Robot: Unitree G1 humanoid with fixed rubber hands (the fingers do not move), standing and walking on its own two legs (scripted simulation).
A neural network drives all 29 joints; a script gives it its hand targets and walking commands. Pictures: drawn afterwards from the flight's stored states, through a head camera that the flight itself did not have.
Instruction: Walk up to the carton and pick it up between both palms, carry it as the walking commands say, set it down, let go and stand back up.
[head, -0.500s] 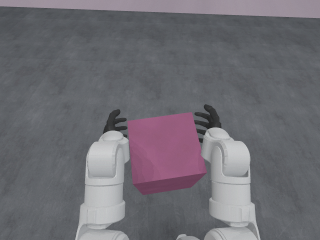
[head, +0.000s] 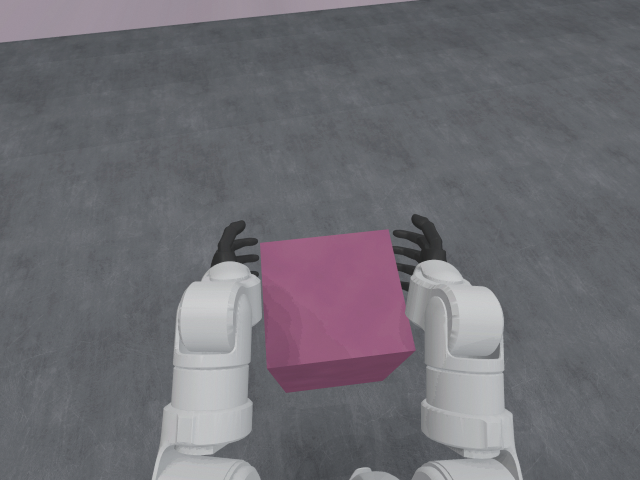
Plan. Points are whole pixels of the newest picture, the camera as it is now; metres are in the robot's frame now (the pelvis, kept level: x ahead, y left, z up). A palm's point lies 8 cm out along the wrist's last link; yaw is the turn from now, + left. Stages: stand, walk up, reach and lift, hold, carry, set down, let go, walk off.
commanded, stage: carry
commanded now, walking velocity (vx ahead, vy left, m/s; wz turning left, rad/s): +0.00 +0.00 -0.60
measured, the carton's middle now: (330, 322) +0.32 +0.00 -0.01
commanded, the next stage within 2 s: none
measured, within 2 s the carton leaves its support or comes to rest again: neither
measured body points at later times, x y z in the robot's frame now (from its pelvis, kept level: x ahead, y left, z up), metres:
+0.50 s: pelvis -0.03 -0.03 +0.00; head +0.00 -0.05 +0.45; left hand +0.32 +0.00 +0.09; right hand +0.27 -0.23 +0.09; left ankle -0.01 +0.13 -0.68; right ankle +0.01 -0.11 -0.72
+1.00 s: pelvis -0.06 -0.04 +0.00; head -0.04 -0.07 +0.45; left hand +0.28 -0.12 +0.09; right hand +0.16 -0.32 +0.09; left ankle +0.00 +0.11 -0.68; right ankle -0.05 -0.14 -0.72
